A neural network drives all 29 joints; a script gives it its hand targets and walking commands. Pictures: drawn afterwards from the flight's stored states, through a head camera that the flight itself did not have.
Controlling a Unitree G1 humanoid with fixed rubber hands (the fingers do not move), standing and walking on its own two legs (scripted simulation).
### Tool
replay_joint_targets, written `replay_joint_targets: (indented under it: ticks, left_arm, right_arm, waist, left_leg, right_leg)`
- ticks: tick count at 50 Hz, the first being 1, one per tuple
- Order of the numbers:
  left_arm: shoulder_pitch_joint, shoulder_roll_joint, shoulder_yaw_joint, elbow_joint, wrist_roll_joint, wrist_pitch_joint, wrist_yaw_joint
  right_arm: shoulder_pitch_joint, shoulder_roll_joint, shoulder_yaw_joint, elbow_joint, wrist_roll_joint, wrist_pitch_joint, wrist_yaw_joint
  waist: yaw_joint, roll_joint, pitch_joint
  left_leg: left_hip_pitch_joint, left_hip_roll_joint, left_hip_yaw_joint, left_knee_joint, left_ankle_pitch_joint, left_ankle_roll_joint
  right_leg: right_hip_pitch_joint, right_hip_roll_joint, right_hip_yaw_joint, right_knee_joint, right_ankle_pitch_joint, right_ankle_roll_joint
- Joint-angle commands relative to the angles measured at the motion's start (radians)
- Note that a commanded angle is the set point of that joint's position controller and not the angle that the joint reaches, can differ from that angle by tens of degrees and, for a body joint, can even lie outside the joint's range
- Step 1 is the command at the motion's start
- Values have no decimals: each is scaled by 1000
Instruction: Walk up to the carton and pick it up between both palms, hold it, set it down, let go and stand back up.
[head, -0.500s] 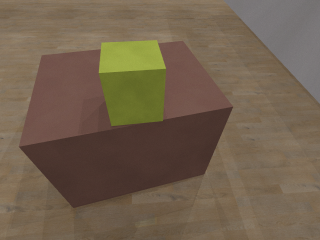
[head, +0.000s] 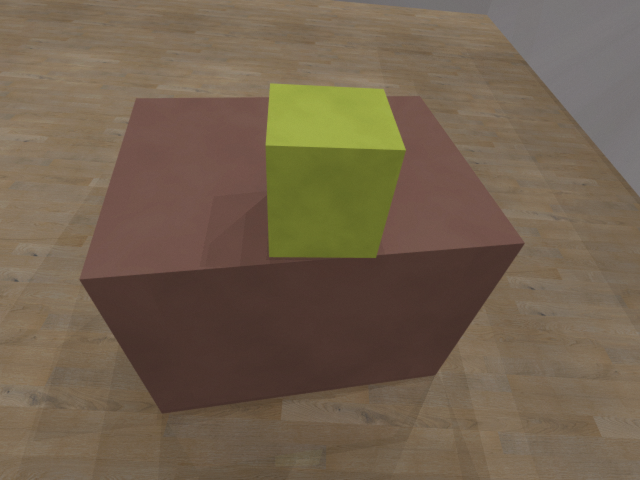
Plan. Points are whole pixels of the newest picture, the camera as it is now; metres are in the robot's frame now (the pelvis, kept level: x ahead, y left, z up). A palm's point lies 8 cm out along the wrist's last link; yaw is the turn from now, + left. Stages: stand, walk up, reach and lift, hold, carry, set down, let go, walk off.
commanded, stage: walk up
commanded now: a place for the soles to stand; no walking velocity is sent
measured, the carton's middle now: (325, 174) +0.65 -0.03 +0.03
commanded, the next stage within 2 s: none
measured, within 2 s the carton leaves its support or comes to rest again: neither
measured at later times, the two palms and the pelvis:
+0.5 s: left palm (169, 471) +0.19 +0.19 -0.14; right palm out of the picture +0.12 -0.25 -0.15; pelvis +0.13 -0.03 -0.01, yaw +4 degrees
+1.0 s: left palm out of the picture +0.16 +0.24 -0.12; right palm (485, 429) +0.24 -0.26 -0.12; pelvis +0.13 -0.03 +0.01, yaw +6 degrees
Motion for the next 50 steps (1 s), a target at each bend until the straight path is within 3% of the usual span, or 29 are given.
replay_joint_targets:
  ticks: [1, 3, 5, 6, 8, 9, 11, 13, 14, 16, 17, 18, 19, 20, 21, 22, 25, 27, 28, 29, 30, 31, 34, 37, 38, 43, 46, 48, 50]
  left_arm:
    - [-50, 55, -5, -161, -8, -5, -24]
    - [-21, 75, -13, -141, -7, -17, -26]
    - [-20, 100, -11, -127, -6, -29, -29]
    - [-20, 99, -6, -124, -1, -28, -31]
    - [-32, 90, -10, -143, 2, -22, -34]
    - [-49, 81, -11, -153, -2, -20, -32]
    - [-82, 45, -28, -169, -12, -20, -26]
    - [-93, 40, -32, -173, -19, -23, -17]
    - [-72, 41, -28, -166, -20, -24, -10]
    - [27, 68, -13, -131, -19, -28, 5]
    - [58, 113, -2, -127, -22, -31, 14]
    - [76, 179, 13, -152, -23, -31, 19]
    - [55, 204, 14, -176, -54, -20, 19]
    - [-26, 206, 21, -194, -77, -6, 24]
    - [-88, 185, 21, -219, -79, 5, 33]
    - [-139, 171, 13, -224, -72, 10, 40]
    - [-197, 165, 2, -229, -48, 10, 37]
    - [-243, 184, 7, -231, -48, 21, 29]
    - [-235, 187, 4, -228, -56, 23, 22]
    - [-233, 169, 1, -235, -59, 20, 14]
    - [-240, 129, -9, -242, -71, 25, 14]
    - [-244, 110, -12, -234, -60, 31, 16]
    - [-218, 108, -14, -217, -40, 16, 7]
    - [-202, 164, -2, -211, -45, -2, 2]
    - [-205, 171, -3, -214, -48, -2, 2]
    - [-212, 177, -7, -226, -48, 14, -1]
    - [-211, 196, -5, -226, -56, 19, -5]
    - [-194, 200, -7, -224, -59, 16, -5]
    - [-198, 207, -6, -222, -60, 15, -6]
  right_arm:
    - [261, -161, -25, 1, 39, 23, -44]
    - [143, -172, -24, -52, 22, 9, -42]
    - [167, -114, -1, -49, 10, -14, -34]
    - [192, -91, 4, -40, 9, -21, -30]
    - [199, -91, 6, -37, 0, -32, -29]
    - [206, -85, 12, -36, 4, -34, -31]
    - [172, -87, 18, -44, 8, -32, -32]
    - [123, -87, 29, -68, 13, -23, -28]
    - [109, -98, 29, -70, 18, -16, -29]
    - [85, -127, 32, -78, 23, 1, -28]
    - [118, -116, 39, -79, 31, 7, -25]
    - [182, -71, 56, -94, 41, 10, -23]
    - [273, -30, 64, -76, 51, 36, -32]
    - [242, -36, 58, -77, 45, 64, -43]
    - [154, -61, 51, -101, 35, 75, -46]
    - [106, -67, 52, -112, 36, 77, -45]
    - [127, -54, 46, -83, 37, 73, -39]
    - [139, -66, 35, -78, 41, 57, -32]
    - [98, -101, 21, -102, 35, 51, -29]
    - [52, -132, 10, -128, 28, 47, -30]
    - [-50, -182, -1, -153, 45, 49, -33]
    - [-118, -208, -10, -159, 48, 49, -34]
    - [-158, -191, 7, -166, 48, 54, -33]
    - [-142, -182, 11, -173, 46, 54, -29]
    - [-133, -178, 12, -173, 46, 54, -27]
    - [-161, -189, 15, -192, 46, 66, -22]
    - [-167, -193, 20, -191, 44, 68, -19]
    - [-164, -190, 21, -191, 48, 64, -15]
    - [-164, -193, 25, -190, 47, 58, -14]
  waist:
    - [-48, 182, 224]
    - [-7, 147, 235]
    - [-15, 134, 188]
    - [-9, 133, 174]
    - [-2, 114, 145]
    - [-1, 106, 144]
    - [3, 144, 113]
    - [10, 169, 88]
    - [14, 152, 74]
    - [64, 87, 43]
    - [72, 26, 1]
    - [59, -73, -85]
    - [40, -154, -169]
    - [29, -157, -145]
    - [37, -121, -60]
    - [35, -98, -18]
    - [1, -116, -34]
    - [-28, -69, -71]
    - [-25, -16, -55]
    - [-21, 47, -62]
    - [1, 143, -14]
    - [6, 133, 39]
    - [23, 152, 26]
    - [9, 78, -77]
    - [6, 77, -106]
    - [9, 30, -75]
    - [12, -2, -19]
    - [19, 22, -40]
    - [18, 7, -35]
  left_leg:
    - [105, 374, -826, -609, -696, 125]
    - [91, 339, -625, -551, -471, 132]
    - [117, 288, -441, -514, -197, 110]
    - [131, 264, -380, -496, -91, 104]
    - [163, 255, -315, -464, 63, 145]
    - [188, 246, -278, -426, 224, 143]
    - [150, 194, -151, -353, 486, 137]
    - [56, 145, -80, -289, 564, 117]
    - [22, 144, -76, -233, 561, 101]
    - [-58, 108, -56, -92, 482, 63]
    - [-75, 80, -56, 15, 405, 39]
    - [-102, 30, -50, 172, 120, -9]
    - [-12, -47, -29, 385, -337, -34]
    - [-45, -20, -74, 448, -416, -35]
    - [-79, 0, -95, 462, -401, -38]
    - [-83, 25, -99, 432, -387, -43]
    - [27, 36, -45, 175, -305, -48]
    - [151, 23, -11, -50, -34, -21]
    - [176, 40, -56, -117, 67, 5]
    - [163, 111, -169, -168, 107, 36]
    - [3, 203, -273, -256, 122, 79]
    - [-127, 227, -291, -300, 136, 106]
    - [-104, 152, -175, -262, 150, 70]
    - [39, 104, -109, -151, 238, 38]
    - [54, 96, -111, -142, 240, 38]
    - [13, 105, -130, -179, 113, 47]
    - [-31, 84, -132, -196, 28, 44]
    - [-14, 78, -131, -199, 13, 43]
    - [-20, 80, -142, -218, -5, 45]
  right_leg:
    - [-570, 26, 88, 456, -28, 12]
    - [-567, -15, 112, 439, 87, 22]
    - [-494, -31, 111, 331, 160, 32]
    - [-469, -27, 101, 313, 196, 36]
    - [-466, -25, 78, 271, 239, 45]
    - [-474, -16, 66, 232, 256, 45]
    - [-378, -10, 42, 102, 313, 36]
    - [-208, 27, -19, 2, 396, 21]
    - [-117, 52, -40, -44, 445, 12]
    - [77, 75, -71, -200, 630, -7]
    - [166, 16, -13, -236, 718, -28]
    - [231, -173, 202, -261, 835, -97]
    - [148, -345, 403, -331, 809, -224]
    - [59, -362, 483, -421, 518, -292]
    - [-38, -341, 473, -466, 338, -286]
    - [-88, -318, 421, -482, 259, -267]
    - [-135, -262, 267, -416, 402, -202]
    - [-168, -213, 168, -317, 507, -141]
    - [-229, -192, 148, -279, 507, -89]
    - [-245, -153, 99, -209, 456, -52]
    - [-157, -25, -11, -133, 330, -16]
    - [-59, 17, -10, -113, 291, -4]
    - [-9, -18, 17, -186, 449, -33]
    - [-6, -87, 49, -205, 647, -73]
    - [-12, -98, 57, -214, 648, -78]
    - [-27, -89, 50, -240, 488, -69]
    - [-60, -110, 86, -298, 335, -69]
    - [-52, -116, 96, -309, 312, -71]
    - [-51, -109, 89, -318, 276, -62]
